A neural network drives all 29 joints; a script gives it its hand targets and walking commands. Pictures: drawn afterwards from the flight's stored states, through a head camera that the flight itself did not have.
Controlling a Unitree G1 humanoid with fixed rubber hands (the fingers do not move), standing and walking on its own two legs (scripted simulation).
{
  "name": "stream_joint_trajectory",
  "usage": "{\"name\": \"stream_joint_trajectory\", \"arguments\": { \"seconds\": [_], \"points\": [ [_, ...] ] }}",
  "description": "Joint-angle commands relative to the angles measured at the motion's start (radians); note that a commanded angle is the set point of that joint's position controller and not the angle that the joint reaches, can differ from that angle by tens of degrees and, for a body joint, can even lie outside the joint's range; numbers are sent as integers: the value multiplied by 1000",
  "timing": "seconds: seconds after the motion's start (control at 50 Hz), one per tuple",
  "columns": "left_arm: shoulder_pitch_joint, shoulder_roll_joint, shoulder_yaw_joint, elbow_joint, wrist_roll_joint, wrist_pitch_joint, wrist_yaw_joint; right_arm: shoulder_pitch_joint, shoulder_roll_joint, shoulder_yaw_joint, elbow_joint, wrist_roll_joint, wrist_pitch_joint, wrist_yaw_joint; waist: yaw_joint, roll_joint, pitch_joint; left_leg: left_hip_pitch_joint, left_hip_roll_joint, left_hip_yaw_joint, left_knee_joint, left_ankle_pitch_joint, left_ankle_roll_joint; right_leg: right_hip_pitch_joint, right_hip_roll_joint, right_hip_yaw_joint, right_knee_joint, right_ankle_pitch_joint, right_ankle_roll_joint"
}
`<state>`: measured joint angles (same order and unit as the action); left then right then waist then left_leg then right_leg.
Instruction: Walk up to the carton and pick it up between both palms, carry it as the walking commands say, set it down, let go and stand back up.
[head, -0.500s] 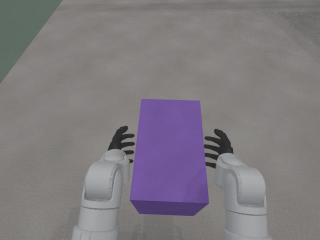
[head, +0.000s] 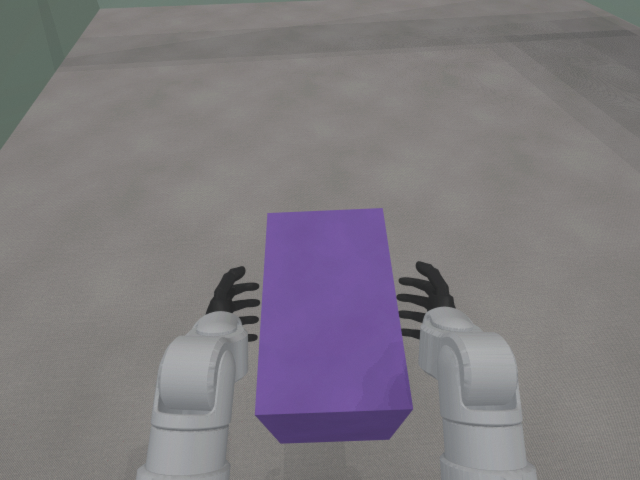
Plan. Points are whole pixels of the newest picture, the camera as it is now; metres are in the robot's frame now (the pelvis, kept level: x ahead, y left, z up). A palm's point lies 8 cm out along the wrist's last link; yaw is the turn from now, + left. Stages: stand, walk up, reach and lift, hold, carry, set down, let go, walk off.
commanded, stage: carry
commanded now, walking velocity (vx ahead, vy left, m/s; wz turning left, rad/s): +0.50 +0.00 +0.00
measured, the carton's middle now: (330, 329) +0.34 -0.01 -0.02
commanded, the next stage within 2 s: none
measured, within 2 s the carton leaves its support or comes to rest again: neither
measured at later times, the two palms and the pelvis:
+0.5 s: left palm (260, 168) +0.59 +0.10 +0.09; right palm (402, 162) +0.62 -0.15 +0.08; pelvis +0.31 -0.05 +0.00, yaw +4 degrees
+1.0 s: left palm (281, 84) +0.96 +0.08 +0.06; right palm (385, 79) +0.97 -0.17 +0.07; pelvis +0.67 -0.05 -0.02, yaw +2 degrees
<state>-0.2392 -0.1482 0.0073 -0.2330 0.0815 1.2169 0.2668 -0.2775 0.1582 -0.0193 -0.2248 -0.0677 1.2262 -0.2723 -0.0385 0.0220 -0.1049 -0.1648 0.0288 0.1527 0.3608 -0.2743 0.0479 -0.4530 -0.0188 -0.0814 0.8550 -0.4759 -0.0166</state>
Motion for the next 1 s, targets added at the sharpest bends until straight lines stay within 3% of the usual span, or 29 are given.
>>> {"name": "stream_joint_trajectory", "arguments": {
  "seconds": [0.0,0.04,0.08,0.1,0.12,0.14,0.16,0.18,0.24,0.28,0.38,0.44,0.5,0.54,0.56,0.58,0.6,0.62,0.64,0.68,0.72,0.82,0.84,0.88,0.9,0.92,0.94,0.96,0.98],
  "points": [
    [-454,-1107,-482,-194,-329,-82,-200,-461,1104,472,-238,356,-73,236,0,148,-265,314,215,-148,-80,445,66,-75,17,-40,-289,253,-10],
    [-522,-1118,-503,-301,-347,-99,-185,-493,1134,484,-273,387,-86,243,2,221,-342,302,201,-98,-71,408,35,12,36,-84,-353,370,-26],
    [-517,-1089,-525,-319,-364,-93,-179,-347,1085,442,-223,330,-81,226,14,139,-374,147,143,-8,92,576,-3,292,56,-126,-451,461,-49],
    [-432,-1096,-469,-211,-339,-75,-178,-363,1093,450,-188,326,-59,215,45,-5,-457,-37,111,31,273,461,-53,563,-75,6,-413,480,-100],
    [-454,-1065,-476,-271,-343,-85,-176,-354,1099,465,-211,326,-54,220,59,-250,-498,-254,8,34,511,25,-76,742,-275,297,-474,463,-168],
    [-484,-1049,-465,-232,-339,-74,-181,-384,1109,475,-198,330,-49,219,41,-314,-457,-411,-50,-45,719,-274,-62,783,-386,571,-564,517,-190],
    [-365,-1037,-428,-154,-289,-66,-169,-410,1087,527,-227,366,-40,227,47,-239,-446,-468,-65,-99,778,-310,-45,799,-411,600,-560,640,-232],
    [-368,-1078,-433,-137,-296,-66,-173,-409,1094,513,-212,355,-44,223,48,-190,-470,-469,-32,-170,792,-291,-37,763,-390,534,-556,591,-236],
    [-463,-1102,-473,-280,-331,-95,-191,-320,1148,479,-118,338,-72,243,58,-26,-395,-478,29,-125,549,-234,-54,708,-317,245,-516,785,-187],
    [-472,-1133,-479,-281,-361,-100,-207,-288,1186,470,-107,316,-91,233,51,-140,-462,-333,2,-94,421,-136,-43,638,-251,113,-514,752,-147],
    [-411,-1171,-497,-314,-375,-133,-233,-493,1139,545,-397,359,-155,222,57,-232,-452,-309,-59,-28,270,77,-38,611,-239,85,-554,699,-144],
    [-469,-1112,-521,-327,-398,-110,-245,-406,1111,482,-302,310,-128,205,51,-182,-378,-346,-44,-24,214,168,-32,628,-205,25,-536,722,-129],
    [-367,-1032,-453,-170,-325,-78,-226,-314,1045,442,-148,270,-84,200,59,-268,-322,-335,-70,2,90,158,-26,699,-199,4,-481,817,-104],
    [-355,-1037,-482,-174,-316,-70,-227,-350,1026,468,-192,299,-86,215,34,-141,-348,-137,-81,53,32,175,-36,614,-177,-42,-293,1016,-84],
    [-380,-1006,-459,-138,-288,-62,-217,-311,1023,438,-95,291,-69,222,18,-65,-394,81,-40,13,-11,219,-22,467,-157,-67,-148,885,-57],
    [-430,-1000,-473,-177,-300,-62,-214,-326,1014,422,-93,291,-74,222,2,77,-459,316,123,-208,28,278,55,256,-122,-77,65,665,-27],
    [-427,-1029,-492,-207,-314,-64,-211,-345,1039,446,-121,310,-77,225,24,295,-472,518,314,-481,48,592,152,-43,-22,-57,235,112,-17],
    [-430,-1017,-495,-213,-330,-61,-218,-314,1061,458,-122,309,-78,220,-8,228,-364,601,368,-577,83,871,251,-293,38,23,420,-120,19],
    [-474,-1056,-496,-187,-336,-46,-228,-378,1111,464,-140,310,-71,215,-10,199,-346,569,373,-532,78,829,238,-348,-27,114,405,-123,8],
    [-458,-1106,-499,-186,-359,-46,-227,-365,1135,447,-137,313,-60,223,3,29,-257,383,312,-409,-34,537,154,-277,-53,116,206,-15,-21],
    [-466,-1145,-501,-190,-371,-59,-232,-374,1149,439,-148,316,-70,225,-5,-33,-315,363,283,-302,-33,553,129,-200,-29,44,64,49,-15],
    [-518,-1193,-498,-240,-362,-94,-212,-533,1161,499,-316,378,-101,245,0,75,-318,348,218,-127,-69,464,93,-90,27,-46,-253,238,-16],
    [-490,-1153,-487,-264,-349,-101,-209,-532,1134,493,-305,382,-102,246,3,183,-328,328,208,-104,-55,470,71,-33,34,-78,-316,292,-10],
    [-487,-1146,-508,-287,-353,-93,-198,-469,1133,478,-273,363,-88,241,5,132,-323,261,190,-102,-42,513,45,70,61,-100,-380,384,-31],
    [-512,-1138,-533,-300,-369,-92,-191,-390,1118,449,-224,346,-93,232,10,132,-392,245,149,-22,73,708,1,207,76,-140,-420,467,-52],
    [-500,-1159,-522,-287,-377,-98,-197,-433,1135,472,-274,354,-96,228,42,82,-462,128,130,33,237,631,-40,429,17,-76,-458,504,-78],
    [-522,-1107,-518,-335,-371,-98,-190,-394,1105,443,-225,325,-81,223,62,-22,-581,-22,79,66,479,541,-81,675,-172,129,-398,753,-151],
    [-411,-1066,-465,-227,-330,-78,-187,-329,1100,463,-179,315,-61,220,52,-250,-561,-291,-48,24,642,-119,-93,813,-359,420,-458,963,-213],
    [-409,-1046,-459,-204,-311,-74,-184,-340,1100,480,-165,322,-51,225,47,-280,-473,-408,-66,-67,720,-310,-78,816,-396,476,-468,1153,-259]
  ]
}}
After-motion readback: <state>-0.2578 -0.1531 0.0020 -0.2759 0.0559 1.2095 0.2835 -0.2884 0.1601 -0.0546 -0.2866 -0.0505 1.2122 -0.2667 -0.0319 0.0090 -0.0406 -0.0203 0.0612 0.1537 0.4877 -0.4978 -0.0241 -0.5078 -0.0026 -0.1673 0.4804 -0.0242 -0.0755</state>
